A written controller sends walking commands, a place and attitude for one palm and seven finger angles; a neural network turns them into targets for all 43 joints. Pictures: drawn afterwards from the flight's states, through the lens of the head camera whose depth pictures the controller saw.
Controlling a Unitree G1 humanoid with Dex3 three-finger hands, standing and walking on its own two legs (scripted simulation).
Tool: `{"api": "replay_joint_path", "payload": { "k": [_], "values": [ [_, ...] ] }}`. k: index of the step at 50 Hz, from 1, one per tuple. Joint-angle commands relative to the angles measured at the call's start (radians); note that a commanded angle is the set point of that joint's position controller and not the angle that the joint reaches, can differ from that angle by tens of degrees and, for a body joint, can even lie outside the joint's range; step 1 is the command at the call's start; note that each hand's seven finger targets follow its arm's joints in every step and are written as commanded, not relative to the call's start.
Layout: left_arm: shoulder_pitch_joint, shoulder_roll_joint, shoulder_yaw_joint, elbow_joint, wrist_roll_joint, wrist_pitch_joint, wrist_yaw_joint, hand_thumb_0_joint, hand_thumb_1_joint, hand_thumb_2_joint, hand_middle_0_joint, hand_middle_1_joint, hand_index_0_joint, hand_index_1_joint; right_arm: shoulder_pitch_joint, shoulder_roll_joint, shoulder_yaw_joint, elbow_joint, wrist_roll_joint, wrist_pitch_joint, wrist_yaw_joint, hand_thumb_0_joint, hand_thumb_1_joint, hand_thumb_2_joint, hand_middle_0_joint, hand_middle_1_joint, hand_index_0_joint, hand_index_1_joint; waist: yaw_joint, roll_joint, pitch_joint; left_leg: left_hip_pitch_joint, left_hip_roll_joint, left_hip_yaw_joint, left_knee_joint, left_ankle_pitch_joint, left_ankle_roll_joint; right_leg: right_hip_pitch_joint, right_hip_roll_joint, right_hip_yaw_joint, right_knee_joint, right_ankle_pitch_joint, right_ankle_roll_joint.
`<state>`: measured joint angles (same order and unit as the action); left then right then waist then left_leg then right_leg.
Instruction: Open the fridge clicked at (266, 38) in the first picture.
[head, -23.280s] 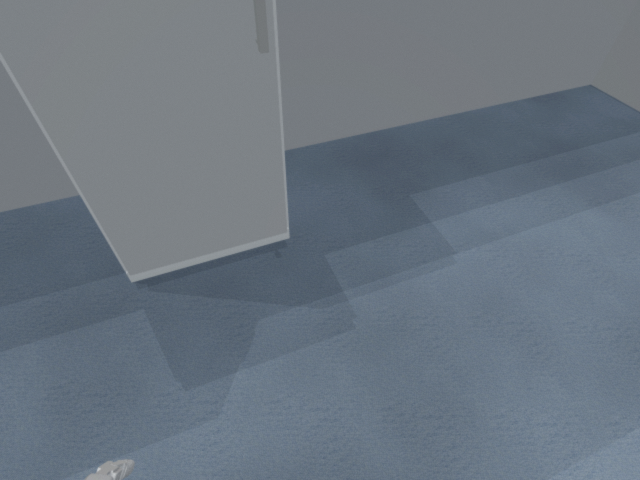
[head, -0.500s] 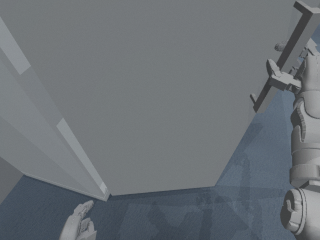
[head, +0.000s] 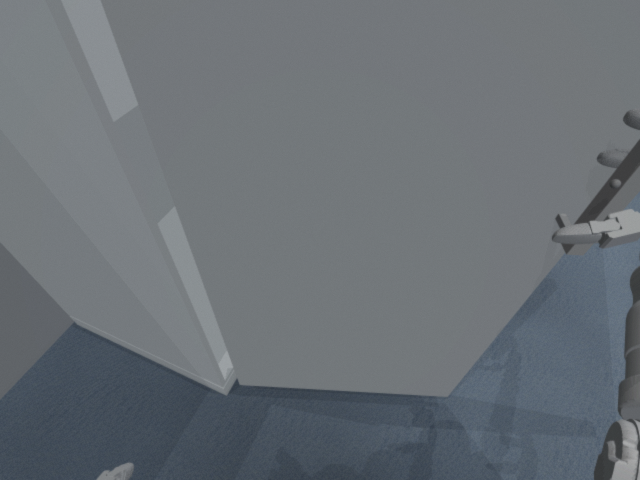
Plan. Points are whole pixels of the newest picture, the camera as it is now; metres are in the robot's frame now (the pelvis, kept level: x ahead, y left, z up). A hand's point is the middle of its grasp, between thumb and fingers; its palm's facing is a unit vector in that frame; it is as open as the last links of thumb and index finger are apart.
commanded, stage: slip the hand off the handle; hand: right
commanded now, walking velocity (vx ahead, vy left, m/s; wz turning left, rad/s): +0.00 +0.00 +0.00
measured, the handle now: (624, 161) +0.45 -0.30 +0.21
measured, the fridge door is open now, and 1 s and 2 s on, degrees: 70 69 69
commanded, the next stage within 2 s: draw the hand back to the body in 1.36 s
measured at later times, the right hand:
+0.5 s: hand out of the picture +0.39 -0.34 +0.20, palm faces +0.37 +0.92 -0.15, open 14.7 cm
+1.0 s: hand out of the picture +0.33 -0.35 +0.20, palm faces +0.39 +0.91 -0.15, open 14.7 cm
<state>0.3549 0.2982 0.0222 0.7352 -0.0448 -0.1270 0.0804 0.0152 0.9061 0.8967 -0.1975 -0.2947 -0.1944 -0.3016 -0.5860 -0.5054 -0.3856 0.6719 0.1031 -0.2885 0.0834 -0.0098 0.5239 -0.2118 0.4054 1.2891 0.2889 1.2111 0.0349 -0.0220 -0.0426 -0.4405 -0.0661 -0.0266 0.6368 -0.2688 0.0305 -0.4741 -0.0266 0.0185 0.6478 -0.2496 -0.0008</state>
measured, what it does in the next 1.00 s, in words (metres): stands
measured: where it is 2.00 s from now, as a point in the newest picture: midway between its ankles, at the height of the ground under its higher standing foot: outside the picture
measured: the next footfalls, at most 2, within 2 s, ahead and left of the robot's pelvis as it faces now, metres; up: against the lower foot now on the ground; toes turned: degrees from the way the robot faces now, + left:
none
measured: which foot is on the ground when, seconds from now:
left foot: down 0.00-1.00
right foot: down 0.00-1.00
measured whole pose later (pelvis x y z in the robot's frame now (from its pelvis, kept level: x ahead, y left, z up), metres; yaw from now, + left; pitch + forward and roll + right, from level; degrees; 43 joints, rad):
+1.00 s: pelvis +0.03 -0.02 +0.00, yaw -2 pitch +3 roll +1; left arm 0.30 0.26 -0.02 0.67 -0.04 -0.12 0.12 0.01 0.90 0.90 -0.20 -0.30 -0.20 -0.30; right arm -0.19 -0.48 -0.53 0.23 0.23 -0.12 0.21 -0.01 0.55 -0.20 0.26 1.15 0.25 1.15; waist -0.03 -0.03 -0.08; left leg -0.35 -0.03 -0.02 0.61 -0.32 0.00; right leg -0.40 0.01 0.03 0.65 -0.30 -0.01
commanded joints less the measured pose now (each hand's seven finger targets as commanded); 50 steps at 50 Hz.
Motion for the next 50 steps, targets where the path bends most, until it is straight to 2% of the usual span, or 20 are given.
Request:
{"api": "replay_joint_path", "payload": {
  "k": [1,3,4,8,10,13,15,19,21,22,23,29,31,33,34,37,41,43,46,50],
  "values": [
    [-0.112,0.110,0.020,-0.171,0.011,-0.070,0.017,0.000,0.900,0.900,-0.200,-0.300,-0.200,-0.300,-0.365,-0.261,-0.054,-0.344,0.016,-0.023,-0.043,0.000,0.550,-0.200,0.250,1.150,0.250,1.150,-0.036,-0.010,-0.221,0.076,0.066,-0.053,-0.198,-0.179,-0.017,0.124,0.026,-0.038,-0.097,-0.093,-0.047],
    [-0.111,0.104,0.016,-0.177,0.015,-0.078,0.017,0.000,0.900,0.900,-0.200,-0.300,-0.200,-0.300,-0.331,-0.235,-0.054,-0.422,0.014,-0.003,-0.058,0.000,0.550,-0.200,0.250,1.150,0.250,1.150,-0.042,-0.028,-0.261,0.094,0.049,-0.007,-0.157,-0.026,-0.012,0.180,0.024,-0.030,-0.106,0.004,-0.046],
    [-0.087,0.114,0.017,-0.157,0.022,-0.071,0.024,0.000,0.900,0.900,-0.200,-0.300,-0.200,-0.300,-0.273,-0.311,-0.137,-0.332,0.005,0.017,-0.069,0.000,0.550,-0.200,0.250,1.150,0.250,1.150,-0.044,0.013,-0.242,0.095,0.045,0.005,-0.145,0.015,-0.015,0.158,0.023,-0.029,-0.103,0.026,-0.044],
    [-0.100,0.098,0.011,-0.187,0.028,-0.058,0.021,0.000,0.900,0.900,-0.200,-0.300,-0.200,-0.300,-0.200,-0.271,-0.142,-0.463,0.020,0.059,-0.059,0.000,0.550,-0.200,0.250,1.150,0.250,1.150,-0.069,-0.018,-0.329,0.157,0.042,0.032,-0.097,0.225,-0.012,0.222,0.025,-0.031,-0.092,0.209,-0.036],
    [-0.110,0.087,0.011,-0.202,0.032,-0.057,0.016,0.000,0.900,0.900,-0.200,-0.300,-0.200,-0.300,-0.195,-0.239,-0.118,-0.559,0.013,0.064,-0.049,0.000,0.550,-0.200,0.250,1.150,0.250,1.150,-0.067,-0.070,-0.359,0.154,0.038,0.039,-0.078,0.284,-0.008,0.275,0.024,-0.027,-0.078,0.300,-0.031],
    [-0.106,0.084,0.013,-0.204,0.032,-0.053,0.009,0.000,0.900,0.900,-0.200,-0.300,-0.200,-0.300,-0.117,-0.188,-0.089,-0.612,0.020,0.072,-0.029,0.000,0.550,-0.200,0.250,1.150,0.250,1.150,-0.059,-0.057,-0.352,0.126,0.030,0.054,-0.064,0.337,-0.009,0.328,0.013,-0.012,-0.059,0.424,-0.020],
    [-0.112,0.084,0.012,-0.199,0.025,-0.051,0.014,0.000,0.900,0.900,-0.200,-0.300,-0.200,-0.300,-0.151,-0.144,-0.041,-0.613,0.032,0.096,-0.005,0.000,0.550,-0.200,0.250,1.150,0.250,1.150,-0.038,-0.062,-0.304,0.078,0.029,0.059,-0.076,0.292,-0.011,0.336,0.010,0.003,-0.063,0.391,-0.011],
    [-0.121,0.084,0.006,-0.189,0.022,-0.046,0.032,0.000,0.900,0.900,-0.200,-0.300,-0.200,-0.300,-0.201,-0.146,-0.029,-0.612,0.042,0.137,0.020,0.000,0.550,-0.200,0.250,1.150,0.250,1.150,-0.031,-0.068,-0.277,0.057,0.032,0.064,-0.088,0.256,-0.005,0.345,0.015,0.024,-0.073,0.367,0.002],
    [-0.125,0.088,0.005,-0.187,0.025,-0.040,0.038,0.000,0.900,0.900,-0.200,-0.300,-0.200,-0.300,-0.178,-0.190,-0.068,-0.624,0.038,0.139,0.021,0.000,0.550,-0.200,0.250,1.150,0.250,1.150,-0.045,-0.093,-0.295,0.067,0.032,0.064,-0.088,0.252,0.001,0.351,0.017,0.027,-0.069,0.386,0.008],
    [-0.126,0.082,0.002,-0.185,0.025,-0.040,0.038,0.000,0.900,0.900,-0.200,-0.300,-0.200,-0.300,-0.191,-0.167,-0.051,-0.615,0.043,0.139,0.025,0.000,0.550,-0.200,0.250,1.150,0.250,1.150,-0.038,-0.092,-0.299,0.061,0.034,0.065,-0.088,0.254,-0.001,0.356,0.020,0.029,-0.067,0.381,0.009],
    [-0.119,0.086,0.003,-0.179,0.026,-0.037,0.041,0.000,0.900,0.900,-0.200,-0.300,-0.200,-0.300,-0.200,-0.196,-0.073,-0.592,0.043,0.135,0.028,0.000,0.550,-0.200,0.250,1.150,0.250,1.150,-0.038,-0.064,-0.299,0.066,0.032,0.067,-0.087,0.246,0.000,0.345,0.020,0.036,-0.069,0.371,0.011],
    [-0.122,0.087,-0.003,-0.183,0.030,-0.033,0.043,0.000,0.900,0.900,-0.200,-0.300,-0.200,-0.300,-0.212,-0.234,-0.096,-0.549,0.048,0.100,0.057,0.000,0.550,-0.200,0.250,1.150,0.250,1.150,-0.048,-0.098,-0.306,0.065,0.030,0.068,-0.085,0.213,0.006,0.332,0.025,0.044,-0.073,0.341,0.019],
    [-0.116,0.090,0.001,-0.190,0.032,-0.031,0.040,0.000,0.900,0.900,-0.200,-0.300,-0.200,-0.300,-0.157,-0.267,-0.141,-0.546,0.056,0.091,0.063,0.000,0.550,-0.200,0.250,1.150,0.250,1.150,-0.068,-0.090,-0.330,0.093,0.028,0.067,-0.082,0.237,0.008,0.328,0.024,0.041,-0.065,0.372,0.017],
    [-0.110,0.095,0.000,-0.187,0.028,-0.025,0.042,0.000,0.900,0.900,-0.200,-0.300,-0.200,-0.300,-0.138,-0.300,-0.172,-0.478,0.064,0.099,0.080,0.000,0.550,-0.200,0.250,1.150,0.250,1.150,-0.064,-0.044,-0.299,0.090,0.027,0.067,-0.087,0.220,0.002,0.280,0.025,0.037,-0.073,0.313,0.009],
    [-0.120,0.092,-0.003,-0.197,0.024,-0.025,0.041,0.000,0.900,0.900,-0.200,-0.300,-0.200,-0.300,-0.137,-0.260,-0.135,-0.476,0.072,0.101,0.094,0.000,0.550,-0.200,0.250,1.150,0.250,1.150,-0.060,-0.056,-0.277,0.084,0.029,0.066,-0.092,0.200,0.001,0.263,0.029,0.031,-0.078,0.274,0.003],
    [-0.129,0.089,0.002,-0.221,0.022,-0.029,0.036,0.000,0.900,0.900,-0.200,-0.300,-0.200,-0.300,-0.051,-0.252,-0.150,-0.556,0.090,0.094,0.108,0.000,0.550,-0.200,0.250,1.150,0.250,1.150,-0.080,-0.080,-0.322,0.120,0.030,0.064,-0.086,0.230,0.004,0.280,0.031,0.026,-0.075,0.307,0.000],
    [-0.141,0.090,0.003,-0.232,0.024,-0.032,0.033,0.000,0.900,0.900,-0.200,-0.300,-0.200,-0.300,0.072,-0.291,-0.224,-0.644,0.122,0.089,0.106,0.000,0.550,-0.200,0.250,1.150,0.250,1.150,-0.101,-0.056,-0.307,0.149,0.027,0.063,-0.087,0.238,0.001,0.256,0.032,0.017,-0.078,0.284,-0.009],
    [-0.150,0.092,-0.001,-0.225,0.016,-0.033,0.039,0.000,0.900,0.900,-0.200,-0.300,-0.200,-0.300,0.071,-0.306,-0.245,-0.618,0.135,0.101,0.109,0.000,0.550,-0.200,0.250,1.150,0.250,1.150,-0.091,-0.022,-0.239,0.123,0.027,0.060,-0.101,0.175,-0.005,0.205,0.034,0.014,-0.096,0.186,-0.016],
    [-0.171,0.089,-0.002,-0.230,0.015,-0.041,0.052,0.000,0.900,0.900,-0.200,-0.300,-0.200,-0.300,0.087,-0.327,-0.267,-0.677,0.138,0.101,0.109,0.000,0.550,-0.200,0.250,1.150,0.250,1.150,-0.096,-0.054,-0.234,0.130,0.031,0.048,-0.112,0.132,-0.006,0.200,0.038,0.003,-0.097,0.134,-0.026],
    [-0.185,0.083,-0.010,-0.223,0.012,-0.067,0.064,0.000,0.900,0.900,-0.200,-0.300,-0.200,-0.300,0.072,-0.270,-0.196,-0.695,0.140,0.092,0.124,0.000,0.550,-0.200,0.250,1.150,0.250,1.150,-0.072,-0.089,-0.189,0.071,0.031,0.045,-0.128,0.036,-0.007,0.207,0.038,0.017,-0.108,0.045,-0.026]
  ]
}}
